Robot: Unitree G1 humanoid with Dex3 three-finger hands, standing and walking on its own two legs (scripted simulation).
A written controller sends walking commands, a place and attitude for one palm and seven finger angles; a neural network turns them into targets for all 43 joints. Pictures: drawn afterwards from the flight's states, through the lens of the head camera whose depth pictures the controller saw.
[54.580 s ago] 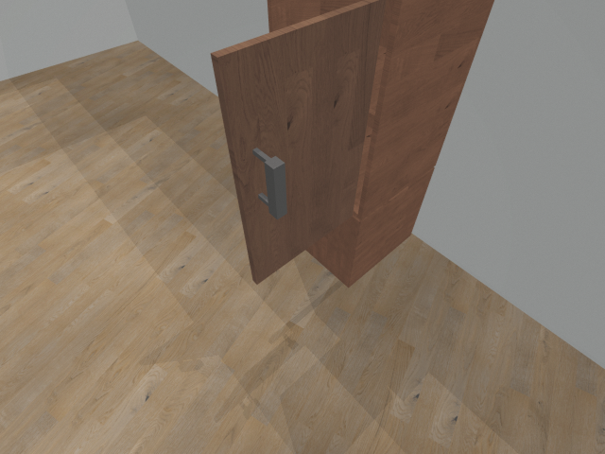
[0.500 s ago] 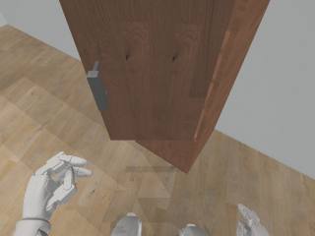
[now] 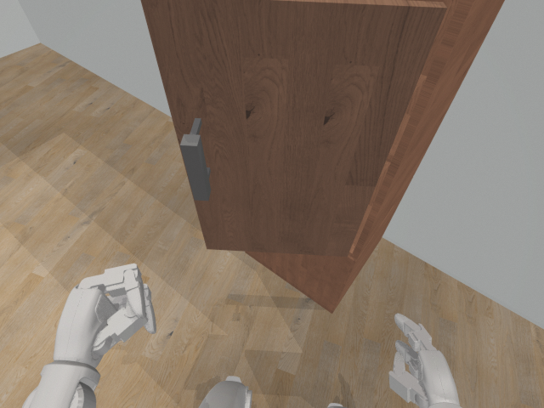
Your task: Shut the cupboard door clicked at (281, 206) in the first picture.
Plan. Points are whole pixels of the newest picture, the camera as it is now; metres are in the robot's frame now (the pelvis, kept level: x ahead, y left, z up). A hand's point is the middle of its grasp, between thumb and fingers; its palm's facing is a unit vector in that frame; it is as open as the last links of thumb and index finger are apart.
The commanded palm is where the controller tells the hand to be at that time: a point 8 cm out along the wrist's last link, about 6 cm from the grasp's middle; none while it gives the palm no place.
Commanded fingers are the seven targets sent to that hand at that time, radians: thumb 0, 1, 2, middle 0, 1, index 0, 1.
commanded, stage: raise the hand and make a fist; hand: left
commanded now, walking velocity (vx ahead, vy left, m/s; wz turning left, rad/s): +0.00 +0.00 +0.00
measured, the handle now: (199, 160) +0.48 +0.17 +0.08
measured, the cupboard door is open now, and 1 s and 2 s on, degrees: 34 34 34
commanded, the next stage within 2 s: bring the fist close to the handle in 0.58 s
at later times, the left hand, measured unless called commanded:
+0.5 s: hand (157, 303) +0.23 +0.17 +0.08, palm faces +0.02 -1.00 -0.04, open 3.1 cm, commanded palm +0.20 +0.22 +0.08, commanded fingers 0.00 0.90 0.90 -1.30 -1.50 -1.30 -1.50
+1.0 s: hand (173, 276) +0.26 +0.16 +0.08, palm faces -0.01 -1.00 -0.03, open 3.1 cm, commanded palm +0.25 +0.21 +0.08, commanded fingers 0.00 0.90 0.90 -1.30 -1.50 -1.30 -1.50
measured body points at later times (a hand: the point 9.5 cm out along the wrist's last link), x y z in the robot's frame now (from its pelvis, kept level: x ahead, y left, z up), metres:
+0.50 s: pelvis +0.00 -0.02 +0.01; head +0.04 -0.02 +0.46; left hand +0.22 +0.22 +0.09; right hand +0.17 -0.26 -0.07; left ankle +0.05 +0.11 -0.67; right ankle +0.00 -0.12 -0.67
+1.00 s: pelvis +0.00 -0.01 +0.01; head +0.04 -0.02 +0.45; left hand +0.26 +0.21 +0.09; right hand +0.17 -0.25 -0.07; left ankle +0.05 +0.11 -0.67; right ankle +0.00 -0.12 -0.67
